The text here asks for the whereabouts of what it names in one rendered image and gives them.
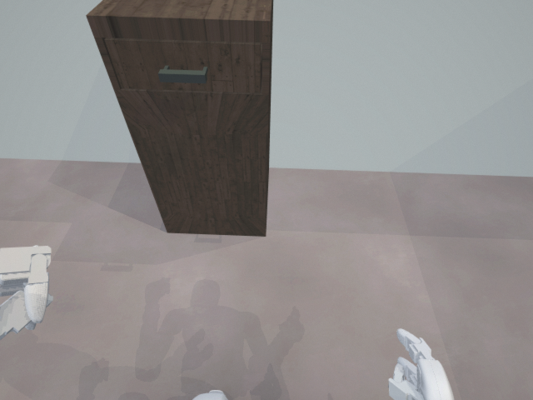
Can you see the left robot shin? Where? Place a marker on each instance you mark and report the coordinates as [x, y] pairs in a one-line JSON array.
[[217, 391]]

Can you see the cabinet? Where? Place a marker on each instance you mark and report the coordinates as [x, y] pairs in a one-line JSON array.
[[205, 154]]

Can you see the handle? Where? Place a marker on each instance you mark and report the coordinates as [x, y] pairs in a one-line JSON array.
[[182, 76]]

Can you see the left robot hand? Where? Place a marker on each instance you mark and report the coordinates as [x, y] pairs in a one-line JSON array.
[[23, 274]]

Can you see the right robot hand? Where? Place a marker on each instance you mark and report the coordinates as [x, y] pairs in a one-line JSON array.
[[427, 381]]

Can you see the drawer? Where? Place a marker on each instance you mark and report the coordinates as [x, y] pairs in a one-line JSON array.
[[234, 67]]

